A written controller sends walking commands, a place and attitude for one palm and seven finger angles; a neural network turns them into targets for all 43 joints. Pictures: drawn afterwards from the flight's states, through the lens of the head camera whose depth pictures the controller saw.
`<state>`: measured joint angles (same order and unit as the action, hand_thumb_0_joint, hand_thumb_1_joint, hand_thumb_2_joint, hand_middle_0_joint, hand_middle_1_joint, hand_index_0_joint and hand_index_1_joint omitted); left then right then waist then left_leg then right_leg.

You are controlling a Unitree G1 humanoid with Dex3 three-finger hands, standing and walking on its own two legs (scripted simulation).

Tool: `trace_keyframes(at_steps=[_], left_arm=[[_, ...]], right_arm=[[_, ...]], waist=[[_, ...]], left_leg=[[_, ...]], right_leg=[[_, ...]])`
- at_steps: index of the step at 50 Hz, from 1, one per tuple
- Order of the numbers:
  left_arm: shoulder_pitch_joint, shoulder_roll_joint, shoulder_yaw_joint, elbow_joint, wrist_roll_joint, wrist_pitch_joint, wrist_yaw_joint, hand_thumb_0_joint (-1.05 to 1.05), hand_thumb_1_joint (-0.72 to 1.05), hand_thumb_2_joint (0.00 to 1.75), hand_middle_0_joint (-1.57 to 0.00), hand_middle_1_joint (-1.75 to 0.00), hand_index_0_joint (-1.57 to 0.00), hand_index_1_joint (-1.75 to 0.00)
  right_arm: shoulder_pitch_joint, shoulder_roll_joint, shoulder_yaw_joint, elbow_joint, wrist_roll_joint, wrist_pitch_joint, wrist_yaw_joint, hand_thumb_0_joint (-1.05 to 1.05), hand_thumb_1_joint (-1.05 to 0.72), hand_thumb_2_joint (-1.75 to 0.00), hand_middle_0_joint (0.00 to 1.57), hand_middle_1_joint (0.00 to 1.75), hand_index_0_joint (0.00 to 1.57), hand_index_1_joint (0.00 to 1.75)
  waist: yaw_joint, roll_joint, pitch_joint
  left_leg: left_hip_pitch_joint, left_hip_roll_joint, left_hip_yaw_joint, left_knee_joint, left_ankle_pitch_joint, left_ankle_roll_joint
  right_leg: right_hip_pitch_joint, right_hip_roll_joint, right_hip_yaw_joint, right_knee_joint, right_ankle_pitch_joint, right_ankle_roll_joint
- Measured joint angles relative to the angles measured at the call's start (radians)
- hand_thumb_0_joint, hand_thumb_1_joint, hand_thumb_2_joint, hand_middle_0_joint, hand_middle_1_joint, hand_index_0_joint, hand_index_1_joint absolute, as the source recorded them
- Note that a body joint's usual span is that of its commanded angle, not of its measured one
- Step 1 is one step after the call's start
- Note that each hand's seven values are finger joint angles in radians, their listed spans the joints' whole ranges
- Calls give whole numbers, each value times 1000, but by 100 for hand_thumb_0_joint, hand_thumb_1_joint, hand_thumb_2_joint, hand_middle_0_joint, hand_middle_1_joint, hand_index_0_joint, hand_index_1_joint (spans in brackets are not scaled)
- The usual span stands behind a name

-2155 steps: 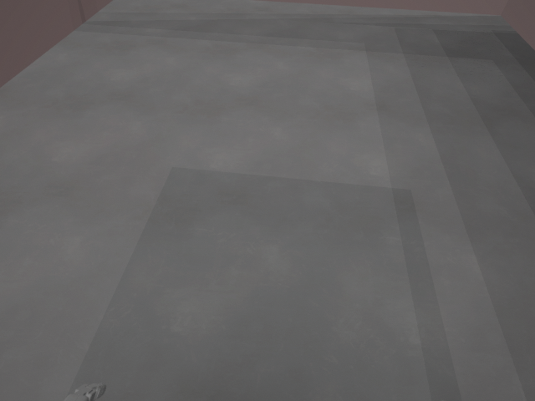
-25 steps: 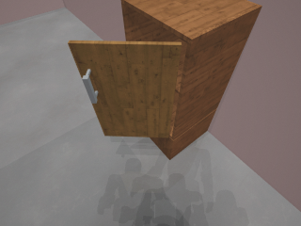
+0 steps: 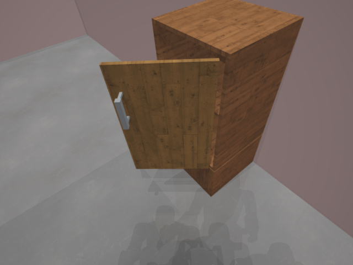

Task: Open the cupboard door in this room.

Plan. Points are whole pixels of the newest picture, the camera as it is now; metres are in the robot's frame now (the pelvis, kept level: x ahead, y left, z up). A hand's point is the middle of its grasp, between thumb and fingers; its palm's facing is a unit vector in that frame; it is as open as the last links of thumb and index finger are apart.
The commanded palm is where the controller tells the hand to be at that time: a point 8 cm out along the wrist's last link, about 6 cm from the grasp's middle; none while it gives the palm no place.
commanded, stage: come to a stop and stand still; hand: left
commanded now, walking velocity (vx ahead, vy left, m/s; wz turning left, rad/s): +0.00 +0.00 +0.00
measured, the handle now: (123, 111) +0.61 +0.25 -0.03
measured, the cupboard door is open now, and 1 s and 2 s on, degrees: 50 50 50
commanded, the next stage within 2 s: look again from close up in 0.10 s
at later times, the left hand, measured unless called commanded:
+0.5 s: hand out of the picture +0.02 +0.15 -0.16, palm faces +0.01 -0.97 -0.23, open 7.3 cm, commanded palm none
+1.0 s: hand out of the picture +0.02 +0.12 -0.16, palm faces +0.07 -0.98 -0.20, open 7.3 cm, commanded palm none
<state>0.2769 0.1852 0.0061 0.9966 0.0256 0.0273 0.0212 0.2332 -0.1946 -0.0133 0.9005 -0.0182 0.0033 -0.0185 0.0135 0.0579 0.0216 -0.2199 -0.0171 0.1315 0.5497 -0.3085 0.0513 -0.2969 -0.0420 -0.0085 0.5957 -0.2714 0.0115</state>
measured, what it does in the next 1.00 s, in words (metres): shifts its weight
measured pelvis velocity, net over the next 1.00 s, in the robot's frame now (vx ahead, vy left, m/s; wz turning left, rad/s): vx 0.03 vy -0.05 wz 0.03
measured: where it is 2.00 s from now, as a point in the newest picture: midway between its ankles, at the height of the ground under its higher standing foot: outside the picture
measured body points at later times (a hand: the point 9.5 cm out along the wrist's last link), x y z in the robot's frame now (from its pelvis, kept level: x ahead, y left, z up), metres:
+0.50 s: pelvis +0.01 -0.03 +0.01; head +0.03 -0.05 +0.46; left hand +0.02 +0.20 -0.14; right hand -0.01 -0.25 -0.16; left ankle +0.00 +0.08 -0.73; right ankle +0.03 -0.13 -0.73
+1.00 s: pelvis +0.03 -0.05 +0.01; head +0.04 -0.07 +0.46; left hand +0.02 +0.17 -0.14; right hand +0.03 -0.27 -0.16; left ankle +0.00 +0.08 -0.73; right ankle +0.03 -0.13 -0.73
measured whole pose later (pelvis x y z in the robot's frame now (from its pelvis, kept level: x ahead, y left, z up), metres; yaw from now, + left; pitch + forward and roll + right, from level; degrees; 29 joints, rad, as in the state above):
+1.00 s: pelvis +0.03 -0.05 +0.01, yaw +2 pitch +0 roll +1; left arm 0.30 0.13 0.00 1.11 0.02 -0.02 0.02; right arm 0.30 -0.16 0.01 1.11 -0.02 -0.01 -0.02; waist 0.01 0.03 0.02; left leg -0.16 0.05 0.07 0.46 -0.29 -0.02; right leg -0.21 0.03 -0.07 0.47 -0.27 -0.07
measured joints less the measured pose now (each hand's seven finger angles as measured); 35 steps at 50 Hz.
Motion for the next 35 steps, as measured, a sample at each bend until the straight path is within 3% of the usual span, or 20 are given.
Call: trace_keyframes(at_steps=[12,23,35], left_arm=[[21,-27,-17,46,-4,-21,-3,0,90,90,-20,-30,-20,-29],[-8,-39,-19,102,-10,-35,4,1,92,90,-20,-30,-20,-30],[-10,-39,-14,120,-12,-44,7,1,93,90,-20,-30,-20,-29]], right_arm=[[56,-20,20,101,-3,-13,6,0,-92,-90,20,30,20,30],[92,19,35,199,0,-20,0,0,-91,-90,20,30,20,30],[82,47,35,225,1,-25,-5,0,-91,-90,20,30,20,30]], waist=[[-6,0,-2],[-21,-24,12],[-19,-29,9]], left_leg=[[29,-1,-8,-117,68,-14],[55,24,-24,-136,69,-43],[67,48,-41,-139,60,-68]], right_leg=[[20,6,-9,-90,47,-13],[50,31,-27,-113,44,-39],[70,54,-45,-126,32,-63]])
